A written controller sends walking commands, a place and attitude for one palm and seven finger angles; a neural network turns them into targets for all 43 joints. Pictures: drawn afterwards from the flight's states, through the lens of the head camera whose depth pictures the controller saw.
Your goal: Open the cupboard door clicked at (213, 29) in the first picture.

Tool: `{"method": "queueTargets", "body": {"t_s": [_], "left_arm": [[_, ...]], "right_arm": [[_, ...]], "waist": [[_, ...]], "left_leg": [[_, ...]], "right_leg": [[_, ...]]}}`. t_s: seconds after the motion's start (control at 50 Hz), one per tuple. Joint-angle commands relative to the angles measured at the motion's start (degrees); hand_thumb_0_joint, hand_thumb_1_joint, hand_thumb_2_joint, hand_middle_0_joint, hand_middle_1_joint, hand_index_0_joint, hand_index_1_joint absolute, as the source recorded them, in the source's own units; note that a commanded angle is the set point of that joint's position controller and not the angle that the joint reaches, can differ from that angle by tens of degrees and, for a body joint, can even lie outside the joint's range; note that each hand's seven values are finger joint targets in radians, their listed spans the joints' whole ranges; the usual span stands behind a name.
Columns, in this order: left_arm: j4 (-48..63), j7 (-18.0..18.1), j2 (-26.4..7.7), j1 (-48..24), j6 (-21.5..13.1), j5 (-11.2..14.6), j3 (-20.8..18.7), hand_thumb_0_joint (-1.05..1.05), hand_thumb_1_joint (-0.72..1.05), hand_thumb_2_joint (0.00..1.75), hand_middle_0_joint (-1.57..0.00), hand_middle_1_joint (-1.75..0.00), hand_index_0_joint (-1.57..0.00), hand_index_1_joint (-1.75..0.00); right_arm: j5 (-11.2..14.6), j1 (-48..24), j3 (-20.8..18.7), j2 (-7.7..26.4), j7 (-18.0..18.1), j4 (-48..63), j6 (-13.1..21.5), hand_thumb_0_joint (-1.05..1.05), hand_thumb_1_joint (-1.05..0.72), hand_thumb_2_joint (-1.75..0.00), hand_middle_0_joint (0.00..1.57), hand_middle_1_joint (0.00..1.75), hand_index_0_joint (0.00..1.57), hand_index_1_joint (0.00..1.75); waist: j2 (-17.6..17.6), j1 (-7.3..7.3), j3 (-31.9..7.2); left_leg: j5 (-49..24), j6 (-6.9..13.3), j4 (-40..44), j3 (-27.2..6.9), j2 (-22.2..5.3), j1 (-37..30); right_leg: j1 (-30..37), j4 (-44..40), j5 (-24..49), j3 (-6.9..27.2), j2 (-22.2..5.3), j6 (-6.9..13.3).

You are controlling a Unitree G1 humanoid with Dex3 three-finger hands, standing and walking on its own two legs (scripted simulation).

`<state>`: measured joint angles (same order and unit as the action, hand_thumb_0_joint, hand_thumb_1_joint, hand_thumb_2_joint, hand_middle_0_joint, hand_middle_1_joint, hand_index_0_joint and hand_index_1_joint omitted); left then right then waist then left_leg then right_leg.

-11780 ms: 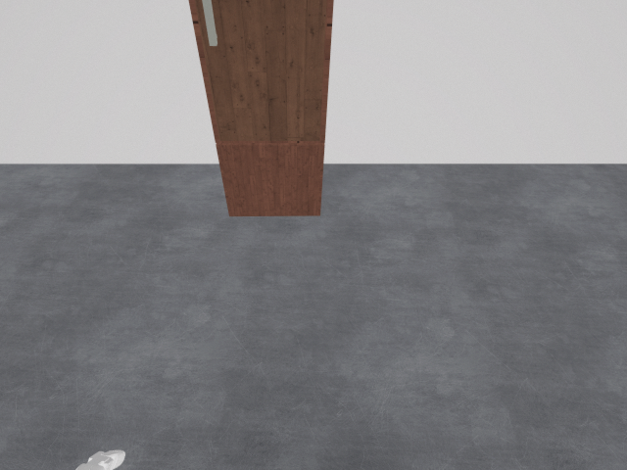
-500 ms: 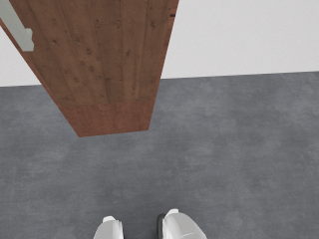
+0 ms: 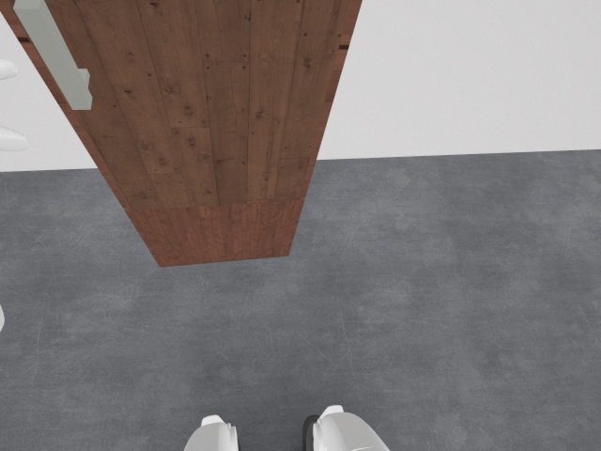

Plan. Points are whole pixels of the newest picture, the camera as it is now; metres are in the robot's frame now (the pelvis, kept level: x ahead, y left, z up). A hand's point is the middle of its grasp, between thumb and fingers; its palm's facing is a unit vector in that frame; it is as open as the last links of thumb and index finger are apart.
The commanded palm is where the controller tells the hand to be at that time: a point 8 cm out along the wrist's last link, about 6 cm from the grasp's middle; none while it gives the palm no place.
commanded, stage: slide the fingers in behind the handle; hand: left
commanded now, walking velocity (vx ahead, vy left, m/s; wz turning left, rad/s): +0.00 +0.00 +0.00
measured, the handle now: (61, 48) +0.57 +0.24 +0.13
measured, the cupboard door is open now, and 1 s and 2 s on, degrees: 0 0 1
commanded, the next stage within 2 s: close the thumb around the handle in 1.52 s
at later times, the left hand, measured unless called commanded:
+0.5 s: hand (31, 85) +0.51 +0.25 +0.13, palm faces +0.05 -1.00 -0.02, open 14.0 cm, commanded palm +0.49 +0.30 +0.12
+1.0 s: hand (55, 86) +0.52 +0.24 +0.12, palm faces +0.03 -1.00 -0.01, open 14.0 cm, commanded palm +0.50 +0.27 +0.12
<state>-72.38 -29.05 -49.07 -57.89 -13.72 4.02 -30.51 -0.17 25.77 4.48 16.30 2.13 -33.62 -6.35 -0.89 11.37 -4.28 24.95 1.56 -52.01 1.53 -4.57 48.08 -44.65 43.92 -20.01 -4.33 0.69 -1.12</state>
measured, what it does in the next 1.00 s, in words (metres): stands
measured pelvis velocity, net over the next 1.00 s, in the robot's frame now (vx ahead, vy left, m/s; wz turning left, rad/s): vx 0.00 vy -0.01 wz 0.00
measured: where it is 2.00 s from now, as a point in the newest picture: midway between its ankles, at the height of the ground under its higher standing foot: outside the picture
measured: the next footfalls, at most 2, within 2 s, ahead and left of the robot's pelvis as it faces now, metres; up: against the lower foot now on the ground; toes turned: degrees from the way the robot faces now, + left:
none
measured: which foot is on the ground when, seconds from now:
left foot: down 0.00-1.00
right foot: down 0.00-1.00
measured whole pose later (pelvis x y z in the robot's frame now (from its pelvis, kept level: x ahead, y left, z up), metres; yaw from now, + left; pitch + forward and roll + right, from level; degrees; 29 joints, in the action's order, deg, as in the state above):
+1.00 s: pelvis +0.00 -0.01 +0.00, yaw +0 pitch +20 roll -4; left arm -71.1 -22.3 -41.7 -57.4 -14.7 4.4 -27.5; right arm -0.2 25.4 3.6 16.3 2.0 -34.9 -4.5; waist -1.1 11.8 -4.3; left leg 24.1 0.6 -50.1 1.7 -4.8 46.0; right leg -43.6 43.8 -20.0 -4.0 1.1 -0.2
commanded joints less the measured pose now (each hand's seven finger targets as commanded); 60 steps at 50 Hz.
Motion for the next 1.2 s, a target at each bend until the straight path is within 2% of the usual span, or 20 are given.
{"method": "queueTargets", "body": {"t_s": [0.0, 0.04, 0.08, 0.18, 0.24, 0.34, 0.44, 0.5, 0.56, 0.62, 0.68, 0.76, 0.8, 0.82, 0.9, 0.96, 1.02, 1.08, 1.12, 1.18], "left_arm": [[13.7, 0.3, -12.1, -26.3, -4.2, 2.5, 1.5, 0.00, -0.50, 0.30, -0.30, -1.20, -0.30, -1.20], [14.0, 0.7, -12.2, -23.9, -3.9, 2.5, 0.8, 0.00, -0.50, 0.30, -0.30, -1.20, -0.30, -1.20], [14.0, 1.4, -9.6, -24.2, -3.3, 2.6, 2.5, 0.00, -0.50, 0.30, -0.30, -1.20, -0.30, -1.20], [13.1, 4.2, -13.5, -23.1, -3.0, 1.8, -0.7, 0.00, -0.50, 0.30, -0.30, -1.20, -0.30, -1.20], [13.9, 5.5, -15.6, -23.9, -4.1, 1.2, -1.9, 0.00, -0.50, 0.30, -0.30, -1.20, -0.30, -1.20], [14.5, 5.1, -14.3, -22.0, -5.6, 1.3, -1.3, 0.00, -0.50, 0.30, -0.30, -1.20, -0.30, -1.20], [11.9, 3.3, -13.3, -21.2, -4.0, 2.4, -0.4, 0.00, -0.50, 0.30, -0.30, -1.20, -0.30, -1.20], [10.6, 2.9, -10.5, -22.5, -3.2, 3.1, 1.7, 0.00, -0.50, 0.30, -0.30, -1.20, -0.30, -1.20], [9.7, 3.5, -14.1, -23.7, -3.2, 2.3, 0.0, 0.00, -0.50, 0.30, -0.30, -1.20, -0.30, -1.20], [13.2, 4.3, -13.9, -25.4, -5.0, 1.9, 0.1, 0.00, -0.50, 0.30, -0.30, -1.20, -0.30, -1.20], [12.3, 4.5, -11.8, -25.9, -5.3, 1.9, 1.7, 0.00, -0.50, 0.30, -0.30, -1.20, -0.30, -1.20], [11.1, 4.7, -13.2, -23.5, -4.4, 2.2, -0.4, 0.00, -0.50, 0.30, -0.30, -1.20, -0.30, -1.20], [12.0, 5.2, -11.1, -24.9, -4.2, 1.9, 1.3, 0.00, -0.50, 0.30, -0.30, -1.20, -0.30, -1.20], [12.1, 5.6, -12.4, -25.0, -4.1, 1.6, 0.5, 0.00, -0.50, 0.30, -0.30, -1.20, -0.30, -1.20], [14.6, 6.9, -10.8, -24.7, -5.2, 1.8, 0.4, 0.00, -0.50, 0.30, -0.30, -1.20, -0.30, -1.20], [14.6, 7.2, -5.8, -25.5, -5.5, 2.2, 3.6, 0.00, -0.50, 0.30, -0.30, -1.20, -0.30, -1.20], [16.0, 7.7, -5.6, -23.5, -5.7, 2.5, 2.4, 0.00, -0.50, 0.30, -0.30, -1.20, -0.30, -1.20], [13.1, 8.4, -4.2, -21.1, -4.3, 2.8, 2.8, 0.00, -0.50, 0.30, -0.30, -1.20, -0.30, -1.20], [14.9, 9.2, -4.2, -22.0, -4.6, 2.4, 2.5, 0.00, -0.50, 0.30, -0.30, -1.20, -0.30, -1.20], [15.1, 10.6, -5.0, -21.0, -5.1, 1.5, 1.9, 0.00, -0.50, 0.30, -0.30, -1.20, -0.30, -1.20]], "right_arm": [[-0.2, 10.9, -5.1, 12.1, 0.9, 0.8, 1.0, 0.00, -0.90, -0.90, 0.20, 0.30, 0.20, 0.30], [-0.2, 11.1, -5.3, 11.9, 0.8, 0.7, 0.9, 0.00, -0.90, -0.90, 0.20, 0.30, 0.20, 0.30], [-0.2, 10.4, -5.2, 11.5, 0.6, 0.8, 1.1, 0.00, -0.90, -0.90, 0.20, 0.30, 0.20, 0.30], [0.0, 9.7, -4.9, 11.4, 0.5, 1.7, 1.2, 0.00, -0.90, -0.90, 0.20, 0.30, 0.20, 0.30], [0.1, 9.3, -4.8, 11.3, 0.5, 2.0, 1.2, 0.00, -0.90, -0.90, 0.20, 0.30, 0.20, 0.30], [0.4, 8.8, -4.9, 11.0, 0.5, 2.5, 1.4, 0.00, -0.90, -0.90, 0.20, 0.30, 0.20, 0.30], [0.7, 8.9, -5.0, 11.3, 1.0, 1.8, 1.3, 0.00, -0.90, -0.90, 0.20, 0.30, 0.20, 0.30], [0.7, 9.0, -4.8, 11.2, 1.2, 1.6, 1.6, 0.00, -0.90, -0.90, 0.20, 0.30, 0.20, 0.30], [0.9, 9.1, -4.7, 11.5, 1.5, 1.5, 1.9, 0.00, -0.90, -0.90, 0.20, 0.30, 0.20, 0.30], [0.5, 9.4, -4.9, 11.1, 1.3, 1.2, 2.3, 0.00, -0.90, -0.90, 0.20, 0.30, 0.20, 0.30], [0.5, 9.4, -4.8, 11.0, 1.2, 0.8, 2.5, 0.00, -0.90, -0.90, 0.20, 0.30, 0.20, 0.30], [0.4, 9.6, -4.9, 11.2, 1.1, 1.1, 2.5, 0.00, -0.90, -0.90, 0.20, 0.30, 0.20, 0.30], [0.3, 9.7, -4.9, 11.0, 0.9, 1.1, 2.5, 0.00, -0.90, -0.90, 0.20, 0.30, 0.20, 0.30], [0.3, 9.7, -4.9, 11.1, 0.9, 1.0, 2.5, 0.00, -0.90, -0.90, 0.20, 0.30, 0.20, 0.30], [0.0, 10.2, -5.3, 11.1, 0.6, 1.1, 2.6, 0.00, -0.90, -0.90, 0.20, 0.30, 0.20, 0.30], [0.0, 9.9, -5.4, 10.7, 0.2, 0.6, 2.8, 0.00, -0.90, -0.90, 0.20, 0.30, 0.20, 0.30], [-0.3, 10.3, -5.7, 10.8, -0.1, 0.5, 2.7, 0.00, -0.90, -0.90, 0.20, 0.30, 0.20, 0.30], [-0.2, 9.9, -5.7, 10.7, -0.4, 0.7, 2.6, 0.00, -0.90, -0.90, 0.20, 0.30, 0.20, 0.30], [-0.3, 9.7, -5.8, 10.5, -0.4, 0.9, 2.6, 0.00, -0.90, -0.90, 0.20, 0.30, 0.20, 0.30], [-0.3, 9.5, -5.7, 10.3, -0.6, 1.4, 2.7, 0.00, -0.90, -0.90, 0.20, 0.30, 0.20, 0.30]], "waist": [[-16.3, 0.78, -25.6], [-15.6, -0.17, -28.4], [-15.2, 0.16, -26.9], [-10.8, -0.79, -25.3], [-10.8, -0.86, -26.0], [-11.6, -1.24, -28.3], [-9.0, -0.54, -26.3], [-7.3, 0.55, -23.2], [-5.7, 0.58, -22.7], [-10.6, 0.14, -26.8], [-10.7, 0.89, -25.7], [-10.4, -0.50, -27.2], [-11.9, 0.07, -26.5], [-10.8, -0.17, -26.5], [-10.9, -0.13, -28.3], [-11.4, 0.76, -26.0], [-13.3, -0.65, -29.0], [-8.6, -0.56, -24.9], [-10.8, -1.07, -25.6], [-9.1, -1.42, -24.5]], "left_leg": [[-34.8, -1.7, 4.9, -6.8, 0.6, -31.9], [-38.3, -1.8, 4.5, -6.7, 0.6, -32.9], [-36.7, -1.4, 4.6, -6.1, 0.8, -31.2], [-31.2, -0.3, 5.3, -4.8, 1.7, -25.1], [-30.3, 0.2, 5.1, -3.8, 2.1, -23.2], [-30.3, 0.3, 4.9, -3.1, 2.3, -24.1], [-27.1, 0.9, 5.4, -2.5, 2.7, -20.9], [-23.9, 1.2, 6.1, -2.2, 2.8, -19.2], [-20.9, 1.3, 6.1, -2.2, 2.9, -16.1], [-24.1, 1.0, 5.3, -2.2, 2.8, -19.8], [-23.6, 0.9, 5.4, -2.5, 2.7, -19.9], [-24.7, 0.8, 5.6, -2.5, 2.7, -20.2], [-25.4, 0.8, 5.7, -2.7, 2.7, -21.3], [-25.5, 0.7, 5.7, -3.0, 2.5, -21.0], [-28.3, 0.5, 5.5, -3.3, 2.2, -24.1], [-27.8, 0.1, 6.0, -3.8, 1.9, -25.6], [-32.9, -0.4, 5.7, -4.4, 1.6, -29.0], [-29.8, -0.1, 6.4, -3.9, 1.7, -25.0], [-31.1, -0.2, 6.5, -3.8, 1.8, -26.1], [-30.4, -0.2, 6.6, -3.7, 1.8, -24.9]], "right_leg": [[0.3, -2.5, 14.5, -0.3, 3.4, 2.3], [2.0, -2.2, 16.8, -0.2, 3.4, 2.1], [2.4, -2.4, 17.2, -0.1, 3.2, 1.9], [7.9, -2.3, 19.4, 0.6, 3.0, 1.9], [10.7, -2.1, 21.9, 1.5, 2.8, 1.7], [12.5, -2.0, 23.7, 2.1, 2.8, 1.6], [14.3, -2.9, 24.0, 2.7, 2.5, 1.3], [13.5, -3.7, 22.5, 2.7, 2.5, 1.3], [14.3, -3.8, 20.4, 3.4, 2.2, 1.0], [13.7, -3.0, 21.9, 3.4, 2.3, 1.3], [12.5, -3.1, 20.8, 3.2, 2.4, 1.3], [13.7, -2.9, 21.6, 2.9, 2.4, 1.4], [12.1, -2.8, 21.3, 2.6, 2.4, 1.6], [12.0, -2.8, 21.1, 2.5, 2.5, 1.5], [11.3, -2.5, 21.9, 2.1, 2.8, 1.7], [8.6, -2.9, 19.8, 1.5, 2.9, 1.6], [8.3, -2.3, 21.0, 1.1, 3.0, 2.0], [9.3, -2.7, 20.5, 1.0, 3.0, 1.7], [9.1, -2.5, 20.9, 1.0, 2.8, 1.9], [9.7, -2.3, 20.7, 1.1, 2.9, 1.9]]}}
